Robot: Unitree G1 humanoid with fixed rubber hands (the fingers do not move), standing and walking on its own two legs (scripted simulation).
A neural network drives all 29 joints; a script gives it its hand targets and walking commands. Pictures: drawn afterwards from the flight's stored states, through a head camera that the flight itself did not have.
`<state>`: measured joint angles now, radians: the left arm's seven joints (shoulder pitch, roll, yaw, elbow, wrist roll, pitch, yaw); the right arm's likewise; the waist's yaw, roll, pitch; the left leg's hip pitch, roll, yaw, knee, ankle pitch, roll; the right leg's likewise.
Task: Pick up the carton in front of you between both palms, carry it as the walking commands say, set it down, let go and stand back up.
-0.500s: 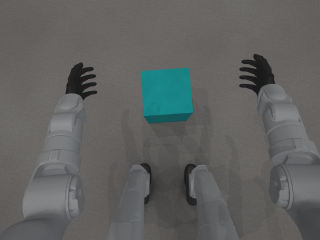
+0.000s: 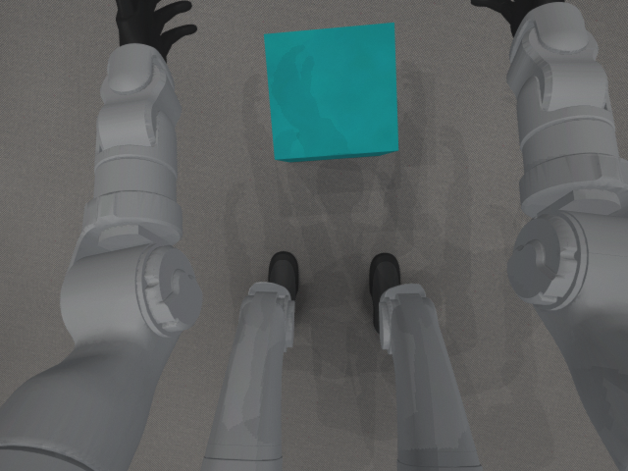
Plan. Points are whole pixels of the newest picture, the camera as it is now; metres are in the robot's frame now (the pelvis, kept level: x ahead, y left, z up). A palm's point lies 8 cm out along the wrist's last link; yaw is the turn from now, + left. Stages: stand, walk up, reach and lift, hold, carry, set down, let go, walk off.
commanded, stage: reach and lift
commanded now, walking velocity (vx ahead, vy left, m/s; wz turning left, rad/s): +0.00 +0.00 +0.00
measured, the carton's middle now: (331, 105) +0.52 +0.01 -0.52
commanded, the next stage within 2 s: none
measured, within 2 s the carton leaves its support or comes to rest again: leaves its support in 1.64 s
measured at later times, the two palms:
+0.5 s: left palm (213, 104) +0.50 +0.20 -0.37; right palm (451, 85) +0.53 -0.18 -0.37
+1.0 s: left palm (237, 101) +0.52 +0.18 -0.45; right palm (432, 88) +0.54 -0.17 -0.45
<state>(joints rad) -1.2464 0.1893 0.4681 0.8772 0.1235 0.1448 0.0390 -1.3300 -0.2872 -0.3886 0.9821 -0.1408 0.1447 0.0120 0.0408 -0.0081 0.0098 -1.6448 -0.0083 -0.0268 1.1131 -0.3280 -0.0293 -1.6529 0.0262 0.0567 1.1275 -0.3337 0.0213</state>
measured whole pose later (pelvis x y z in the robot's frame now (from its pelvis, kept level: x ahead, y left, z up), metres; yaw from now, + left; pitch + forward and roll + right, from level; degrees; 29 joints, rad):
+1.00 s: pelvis -0.04 +0.00 -0.27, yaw +1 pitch +37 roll +1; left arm -1.59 0.35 0.13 1.15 -0.20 0.07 0.13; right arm -1.63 -0.43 -0.04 1.20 0.21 0.07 -0.09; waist 0.02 0.01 0.43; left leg -2.24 -0.03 -0.04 2.21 -0.62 -0.06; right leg -2.24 0.04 0.05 2.24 -0.64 0.04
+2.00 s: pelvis -0.06 +0.00 -0.19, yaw +0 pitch +42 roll +1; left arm -1.22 0.05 0.54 0.80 0.22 0.37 0.07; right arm -1.26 -0.09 -0.47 0.87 -0.23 0.37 -0.04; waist 0.01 0.01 -0.05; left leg -2.12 -0.11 -0.10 1.89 -0.51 -0.09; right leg -2.12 0.12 0.10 1.91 -0.52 0.08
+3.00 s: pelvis +0.02 +0.00 +0.06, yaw +0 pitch +23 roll +0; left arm -0.51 -0.13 0.38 0.58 0.22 0.34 0.04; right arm -0.51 0.11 -0.36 0.59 -0.21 0.35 -0.02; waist 0.00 0.00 -0.20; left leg -1.01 -0.08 -0.14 0.99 -0.38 -0.04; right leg -1.01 0.08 0.14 0.99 -0.39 0.04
